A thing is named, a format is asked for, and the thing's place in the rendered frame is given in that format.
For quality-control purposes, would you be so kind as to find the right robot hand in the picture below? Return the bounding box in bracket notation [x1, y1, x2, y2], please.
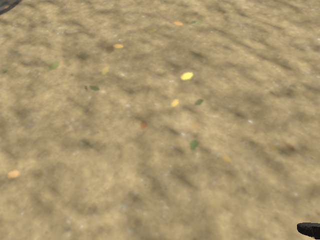
[297, 222, 320, 240]

